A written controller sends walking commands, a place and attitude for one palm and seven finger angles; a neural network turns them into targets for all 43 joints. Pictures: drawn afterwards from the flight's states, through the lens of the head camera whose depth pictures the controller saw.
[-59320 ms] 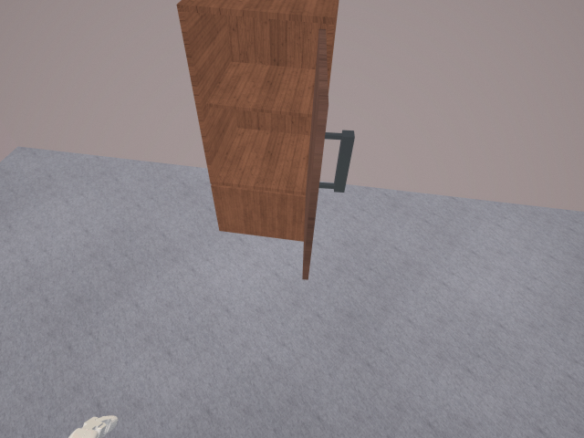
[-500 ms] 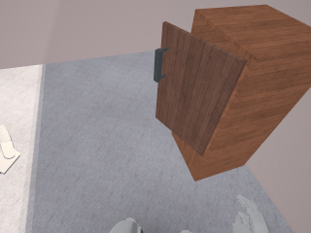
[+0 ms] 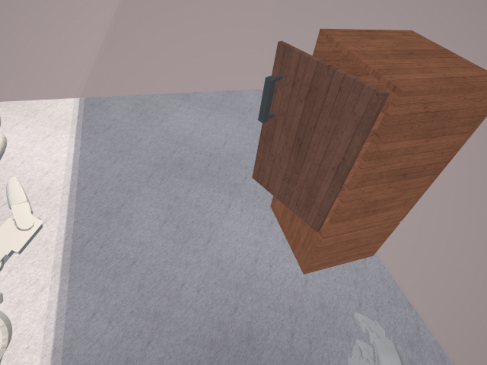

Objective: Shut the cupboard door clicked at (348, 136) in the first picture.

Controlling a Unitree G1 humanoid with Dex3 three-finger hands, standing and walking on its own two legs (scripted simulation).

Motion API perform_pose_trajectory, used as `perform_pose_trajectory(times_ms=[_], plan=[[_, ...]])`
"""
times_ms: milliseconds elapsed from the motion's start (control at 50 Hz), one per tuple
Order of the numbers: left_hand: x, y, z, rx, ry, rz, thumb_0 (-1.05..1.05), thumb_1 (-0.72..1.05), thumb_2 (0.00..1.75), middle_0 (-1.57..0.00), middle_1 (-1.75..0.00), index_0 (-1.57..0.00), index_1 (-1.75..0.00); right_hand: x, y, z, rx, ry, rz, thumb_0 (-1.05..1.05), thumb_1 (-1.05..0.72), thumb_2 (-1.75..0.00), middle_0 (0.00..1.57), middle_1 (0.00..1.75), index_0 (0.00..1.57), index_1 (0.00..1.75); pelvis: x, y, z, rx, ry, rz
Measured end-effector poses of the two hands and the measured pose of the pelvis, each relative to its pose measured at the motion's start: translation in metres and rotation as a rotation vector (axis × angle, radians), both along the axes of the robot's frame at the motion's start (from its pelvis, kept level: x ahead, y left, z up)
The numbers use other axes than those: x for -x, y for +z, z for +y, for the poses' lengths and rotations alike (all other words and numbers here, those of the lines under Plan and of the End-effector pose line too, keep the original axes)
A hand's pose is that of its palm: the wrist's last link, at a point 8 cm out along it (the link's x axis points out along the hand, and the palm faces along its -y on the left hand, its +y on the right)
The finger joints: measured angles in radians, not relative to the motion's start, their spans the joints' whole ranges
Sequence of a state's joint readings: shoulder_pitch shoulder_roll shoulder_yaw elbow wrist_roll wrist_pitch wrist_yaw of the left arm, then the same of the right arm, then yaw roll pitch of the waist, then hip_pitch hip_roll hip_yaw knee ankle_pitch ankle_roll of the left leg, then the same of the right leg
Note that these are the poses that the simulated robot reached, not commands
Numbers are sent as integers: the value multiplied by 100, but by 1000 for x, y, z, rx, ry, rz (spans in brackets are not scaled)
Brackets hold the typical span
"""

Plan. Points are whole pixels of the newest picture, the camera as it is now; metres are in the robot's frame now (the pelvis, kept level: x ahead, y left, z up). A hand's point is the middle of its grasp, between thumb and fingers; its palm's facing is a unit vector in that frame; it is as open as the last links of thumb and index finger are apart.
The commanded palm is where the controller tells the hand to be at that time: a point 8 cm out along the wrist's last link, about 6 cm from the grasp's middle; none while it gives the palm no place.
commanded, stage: stop stepping back and stand still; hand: left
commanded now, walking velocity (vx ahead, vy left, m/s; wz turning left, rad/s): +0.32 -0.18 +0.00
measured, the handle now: (271, 98) +0.94 +0.05 -0.01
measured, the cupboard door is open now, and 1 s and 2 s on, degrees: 24 24 24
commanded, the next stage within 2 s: none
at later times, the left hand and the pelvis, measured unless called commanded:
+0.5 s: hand out of the picture +0.10 +0.27 +0.21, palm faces +0.41 -0.78 -0.48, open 7.4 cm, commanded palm +0.05 +0.30 +0.20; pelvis -0.13 +0.02 +0.01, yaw -8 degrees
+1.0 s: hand (24, 246) +0.16 +0.28 +0.19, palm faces +0.34 -0.79 -0.50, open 7.4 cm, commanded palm +0.10 +0.32 +0.20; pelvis -0.08 +0.04 +0.01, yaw -8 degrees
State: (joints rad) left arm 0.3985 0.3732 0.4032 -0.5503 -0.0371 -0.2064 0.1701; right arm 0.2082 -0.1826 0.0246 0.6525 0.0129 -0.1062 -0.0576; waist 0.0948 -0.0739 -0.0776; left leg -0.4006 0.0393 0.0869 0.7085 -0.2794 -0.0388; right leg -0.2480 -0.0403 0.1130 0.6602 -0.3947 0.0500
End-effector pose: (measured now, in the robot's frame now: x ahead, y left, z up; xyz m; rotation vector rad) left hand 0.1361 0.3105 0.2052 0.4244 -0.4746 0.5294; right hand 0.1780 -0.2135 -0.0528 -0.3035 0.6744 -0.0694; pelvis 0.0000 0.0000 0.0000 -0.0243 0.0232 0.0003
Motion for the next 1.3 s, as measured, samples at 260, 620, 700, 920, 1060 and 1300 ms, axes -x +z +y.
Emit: perform_pose_trajectory(times_ms=[260,620,700,920,1060,1300], plan=[[14,12,-21,-108,-351,224,2,89,89,-21,-30,-21,-30,172,35,-14,7,-321,70,1,-90,-90,21,30,21,30,72,36,23,50,-127,-40],[82,-5,-7,-7,-120,190,2,89,90,-21,-30,-21,-30,227,-18,-21,-47,-298,115,1,-91,-90,21,30,20,30,122,19,21,-39,-132,-47],[65,-7,-10,-5,-155,191,2,88,90,-21,-30,-21,-30,215,-16,-17,-11,-287,118,1,-91,-90,21,30,21,30,117,18,28,-42,-112,-38],[21,16,13,-197,-156,200,2,89,89,-21,-30,-22,-30,153,-15,13,-72,-276,22,1,-91,-90,21,30,20,30,90,9,43,-49,-142,-27],[10,-8,6,-116,-163,299,2,89,89,-21,-30,-22,-30,135,-23,19,-113,-255,69,1,-90,-90,21,30,21,30,67,11,44,-26,-134,-3],[-18,3,23,-113,-191,218,2,88,89,-21,-30,-22,-30,111,2,20,-42,-269,24,1,-91,-90,21,30,20,30,50,16,59,-14,-145,-9]])
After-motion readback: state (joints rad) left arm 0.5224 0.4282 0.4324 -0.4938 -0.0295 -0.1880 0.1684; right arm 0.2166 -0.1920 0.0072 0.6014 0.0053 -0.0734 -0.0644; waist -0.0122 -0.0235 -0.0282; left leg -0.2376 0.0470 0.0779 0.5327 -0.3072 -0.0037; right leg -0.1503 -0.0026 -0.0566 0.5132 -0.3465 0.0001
